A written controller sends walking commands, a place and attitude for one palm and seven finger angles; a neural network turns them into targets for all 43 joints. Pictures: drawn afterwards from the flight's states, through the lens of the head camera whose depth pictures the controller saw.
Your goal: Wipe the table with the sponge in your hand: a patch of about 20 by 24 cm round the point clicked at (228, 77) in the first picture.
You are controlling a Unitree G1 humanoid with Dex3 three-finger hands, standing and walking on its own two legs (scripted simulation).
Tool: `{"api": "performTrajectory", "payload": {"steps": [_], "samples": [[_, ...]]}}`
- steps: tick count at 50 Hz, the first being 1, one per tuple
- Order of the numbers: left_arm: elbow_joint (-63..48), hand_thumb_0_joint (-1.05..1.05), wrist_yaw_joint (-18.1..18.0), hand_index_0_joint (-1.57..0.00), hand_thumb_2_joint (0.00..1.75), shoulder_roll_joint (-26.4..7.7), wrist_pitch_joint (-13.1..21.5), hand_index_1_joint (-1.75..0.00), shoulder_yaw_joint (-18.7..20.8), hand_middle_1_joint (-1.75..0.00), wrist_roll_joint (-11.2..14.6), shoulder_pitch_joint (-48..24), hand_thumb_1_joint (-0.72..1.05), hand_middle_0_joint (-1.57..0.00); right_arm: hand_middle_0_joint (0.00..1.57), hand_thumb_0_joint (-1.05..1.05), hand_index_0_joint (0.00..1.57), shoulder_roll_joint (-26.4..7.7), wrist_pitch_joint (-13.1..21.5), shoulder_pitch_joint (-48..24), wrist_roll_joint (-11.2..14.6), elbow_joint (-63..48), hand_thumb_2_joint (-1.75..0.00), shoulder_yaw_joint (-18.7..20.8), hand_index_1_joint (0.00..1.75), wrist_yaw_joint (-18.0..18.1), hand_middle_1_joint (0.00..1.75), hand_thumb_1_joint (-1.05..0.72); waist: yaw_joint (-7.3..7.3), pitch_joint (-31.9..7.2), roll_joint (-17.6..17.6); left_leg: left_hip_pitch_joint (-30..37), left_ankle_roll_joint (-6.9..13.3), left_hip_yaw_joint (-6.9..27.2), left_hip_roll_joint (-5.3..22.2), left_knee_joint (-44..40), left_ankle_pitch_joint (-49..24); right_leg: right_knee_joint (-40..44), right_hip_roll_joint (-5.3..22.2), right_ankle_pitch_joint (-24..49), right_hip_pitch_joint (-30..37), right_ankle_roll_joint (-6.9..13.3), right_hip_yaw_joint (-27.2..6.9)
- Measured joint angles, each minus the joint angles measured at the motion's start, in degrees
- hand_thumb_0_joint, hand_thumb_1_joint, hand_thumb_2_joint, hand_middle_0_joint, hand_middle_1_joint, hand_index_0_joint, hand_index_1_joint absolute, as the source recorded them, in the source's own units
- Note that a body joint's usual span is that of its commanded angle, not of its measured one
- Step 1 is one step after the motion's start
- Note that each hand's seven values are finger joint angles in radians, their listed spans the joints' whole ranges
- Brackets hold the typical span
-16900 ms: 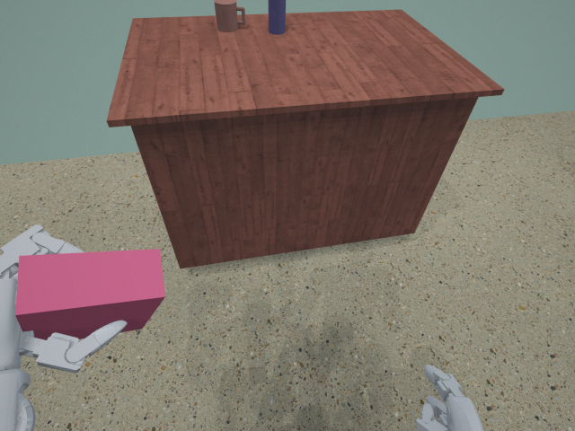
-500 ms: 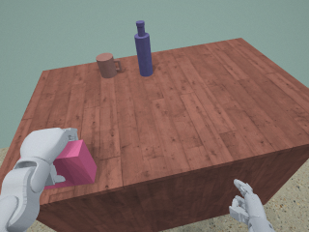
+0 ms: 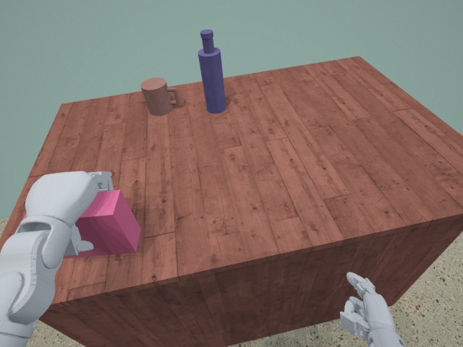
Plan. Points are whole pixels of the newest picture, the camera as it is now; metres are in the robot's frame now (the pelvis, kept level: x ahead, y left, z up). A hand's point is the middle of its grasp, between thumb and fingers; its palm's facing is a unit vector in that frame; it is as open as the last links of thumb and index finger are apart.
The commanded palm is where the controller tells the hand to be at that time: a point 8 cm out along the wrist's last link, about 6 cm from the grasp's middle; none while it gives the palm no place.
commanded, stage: lower the sponge onto the table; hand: left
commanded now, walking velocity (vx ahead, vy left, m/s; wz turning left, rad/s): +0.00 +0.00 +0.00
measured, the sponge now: (92, 231) +0.25 +0.30 +0.08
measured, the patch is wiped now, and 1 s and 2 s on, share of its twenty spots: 0.00 0.05 0.30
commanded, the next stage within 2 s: wipe forward along the first lane in 1.28 s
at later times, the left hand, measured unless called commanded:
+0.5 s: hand (66, 215) +0.24 +0.32 +0.13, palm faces +0.09 -0.01 -1.00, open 9.4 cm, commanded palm +0.21 +0.32 +0.18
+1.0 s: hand (69, 223) +0.25 +0.33 +0.10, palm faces +0.01 -0.03 -1.00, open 9.5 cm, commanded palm +0.21 +0.32 +0.16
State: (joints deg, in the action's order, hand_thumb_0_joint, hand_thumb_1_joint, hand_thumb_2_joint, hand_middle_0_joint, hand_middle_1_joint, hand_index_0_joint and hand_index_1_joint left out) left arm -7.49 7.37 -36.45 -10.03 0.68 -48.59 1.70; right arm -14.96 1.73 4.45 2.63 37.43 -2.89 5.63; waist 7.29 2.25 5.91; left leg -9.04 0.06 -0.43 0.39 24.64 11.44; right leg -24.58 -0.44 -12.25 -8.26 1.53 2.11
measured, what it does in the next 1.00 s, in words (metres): stands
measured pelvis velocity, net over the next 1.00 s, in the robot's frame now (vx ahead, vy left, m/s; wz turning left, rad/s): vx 0.01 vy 0.01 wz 0.00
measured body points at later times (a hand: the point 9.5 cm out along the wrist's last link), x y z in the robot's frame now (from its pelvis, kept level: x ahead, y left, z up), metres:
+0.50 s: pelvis +0.01 +0.01 +0.00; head +0.01 -0.02 +0.45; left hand +0.23 +0.32 +0.18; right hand +0.25 -0.21 -0.08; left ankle +0.03 +0.12 -0.74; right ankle +0.02 -0.11 -0.74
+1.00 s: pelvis +0.01 +0.01 +0.00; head +0.01 -0.02 +0.45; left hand +0.24 +0.33 +0.15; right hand +0.24 -0.19 -0.09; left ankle +0.03 +0.12 -0.74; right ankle +0.02 -0.11 -0.74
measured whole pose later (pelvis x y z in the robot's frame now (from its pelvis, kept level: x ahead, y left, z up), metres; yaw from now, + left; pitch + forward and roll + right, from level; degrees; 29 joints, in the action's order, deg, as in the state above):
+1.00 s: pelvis +0.01 +0.01 +0.00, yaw +0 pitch -3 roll +0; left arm -2.8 1.1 -32.1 -13.8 2.8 -51.2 3.5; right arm -14.1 0.5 3.8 2.7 38.3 -2.4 4.3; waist 7.2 1.6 5.5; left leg -10.7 0.8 -0.4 -0.3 25.0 11.8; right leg -24.0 0.2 -12.1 -9.4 0.7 1.9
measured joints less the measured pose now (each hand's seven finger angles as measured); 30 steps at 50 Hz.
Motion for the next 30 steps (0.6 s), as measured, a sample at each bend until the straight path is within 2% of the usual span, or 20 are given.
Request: {"api": "performTrajectory", "payload": {"steps": [2,5,9,11,13,16,18,20,22,24,26,28,30], "samples": [[1.19,0.0,-2.75,-0.81,1.0,-0.17,-0.33,-1.39,1.83,-1.38,0.56,-0.98,-0.44,-0.81,0.2,0.01,0.21,0.13,-0.17,0.03,0.2,0.75,-0.9,0.29,0.3,-0.15,0.3,-0.9,0.62,0.3,-0.01,0.36,-0.27,-0.15,0.48,0.0,0.16,0.63,-0.49,0.29,0.53,0.25,-0.17],[4.26,0.0,-4.94,-0.81,1.0,-0.24,-3.54,-1.39,4.42,-1.38,0.7,-2.98,-0.44,-0.81,0.2,0.01,0.21,-0.23,-0.89,-0.42,0.47,1.84,-0.9,0.58,0.3,-0.63,0.3,-0.9,0.66,0.2,0.25,0.19,-0.46,-0.06,0.69,-0.08,0.16,1.07,-0.71,0.51,0.54,0.32,-0.1],[7.41,0.0,-2.68,-0.8,1.0,-0.57,-8.9,-1.39,5.9,-1.39,0.23,-3.54,-0.44,-0.81,0.2,0.01,0.2,-1.5,-1.51,-1.21,0.9,1.96,-0.9,0.62,0.3,-0.89,0.3,-0.9,-0.31,-0.34,0.95,-0.98,-0.28,0.37,0.3,0.04,0.04,0.61,-0.32,0.22,-0.57,0.09,0.33],[7.71,0.0,-0.13,-0.8,1.0,-0.58,-9.8,-1.39,5.42,-1.39,0.28,-2.31,-0.44,-0.81,0.2,0.01,0.2,-2.14,-1.49,-1.4,1.12,1.47,-0.9,0.67,0.3,-0.75,0.3,-0.9,-0.83,-0.53,1.29,-1.6,-0.1,0.63,0.04,0.38,0.17,0.21,-0.06,-0.08,-1.11,-0.1,0.58],[7.11,0.0,2.42,-0.8,1.0,-0.29,-8.64,-1.39,4.28,-1.39,0.34,-0.64,-0.44,-0.81,0.2,0.01,0.2,-2.57,-1.06,-1.17,1.03,0.69,-0.9,0.78,0.3,-0.4,0.3,-0.9,-1.09,-0.66,1.43,-2.09,0.09,0.82,-0.14,0.92,0.49,-0.22,0.12,-0.43,-1.45,-0.24,0.78],[3.79,0.0,4.45,-0.8,1.0,0.38,-3.45,-1.39,2.99,-1.39,0.7,2.94,-0.44,-0.81,0.2,0.01,0.2,-2.44,-0.23,-0.38,0.53,-0.39,-0.9,0.9,0.3,0.22,0.3,-0.9,-0.98,-0.51,0.88,-1.87,0.29,0.89,-0.28,1.5,1.12,-0.65,0.25,-1.01,-1.14,-0.36,0.84],[0.23,0.0,3.48,-0.8,1.01,0.55,0.68,-1.39,2.87,-1.39,0.64,5.53,-0.44,-0.81,0.2,0.01,0.2,-1.84,0.49,0.44,-0.16,-1.04,-0.9,1.02,0.3,0.74,0.3,-0.91,-0.52,-0.42,0.2,-1.33,0.32,0.71,-0.17,1.78,1.63,-0.68,0.13,-1.29,-0.56,-0.31,0.64],[-2.4,0.0,1.0,-0.8,1.01,0.56,4.11,-1.39,3.27,-1.39,0.49,7.19,-0.44,-0.81,0.2,0.01,0.2,-1.06,0.69,1.18,-0.6,-1.09,-0.9,1.37,0.29,1.06,0.3,-0.91,0.01,-0.51,-0.44,-0.76,0.25,0.62,-0.02,1.86,1.99,-0.35,-0.02,-1.39,0.15,-0.27,0.54],[-3.84,0.0,-2.17,-0.8,1.01,0.38,5.14,-1.39,4.0,-1.39,0.32,7.78,-0.44,-0.81,0.2,0.01,0.19,-0.54,0.63,1.42,-0.59,-0.78,-0.9,1.7,0.29,0.8,0.3,-0.9,0.68,-0.41,-0.69,-0.22,0.17,0.29,0.26,1.86,2.24,0.13,-0.3,-1.22,0.75,-0.17,0.18],[-3.23,0.0,-5.23,-0.81,1.01,0.61,3.77,-1.39,4.57,-1.39,0.27,6.61,-0.44,-0.81,0.2,0.01,0.19,-0.29,0.32,1.42,-0.31,-0.46,-0.9,2.16,0.29,0.34,0.3,-0.9,1.01,-0.45,-0.53,-0.09,0.13,0.2,0.35,1.77,2.22,0.64,-0.39,-0.9,1.05,-0.25,0.07],[-1.25,0.0,-7.21,-0.81,1.01,1.07,0.76,-1.39,5.49,-1.39,0.55,4.75,-0.44,-0.81,0.2,0.01,0.19,-0.34,-0.44,0.62,0.09,0.32,-0.9,2.14,0.29,-0.33,0.3,-0.9,1.04,-0.47,-0.3,-0.13,0.17,0.04,0.27,1.42,1.93,0.92,-0.31,-0.58,0.92,-0.37,-0.08],[1.08,0.0,-7.64,-0.81,1.01,1.31,-3.04,-1.39,6.38,-1.39,0.56,3.18,-0.44,-0.81,0.2,0.01,0.19,-0.45,-0.95,-0.17,0.45,0.64,-0.9,2.02,0.29,-0.62,0.3,-0.9,0.66,-0.65,-0.13,-0.46,0.31,-0.13,0.07,1.0,1.5,0.92,-0.11,-0.34,0.36,-0.53,-0.24],[3.2,0.0,-6.52,-0.8,1.01,1.34,-6.71,-1.39,6.49,-1.39,0.35,2.28,-0.44,-0.81,0.2,0.01,0.19,-0.78,-1.49,-0.74,0.7,0.64,-0.9,1.73,0.29,-0.87,0.3,-0.9,-0.09,-1.0,-0.05,-0.97,0.49,-0.01,-0.29,0.59,1.03,0.86,0.24,-0.21,-0.25,-0.75,-0.12]]}}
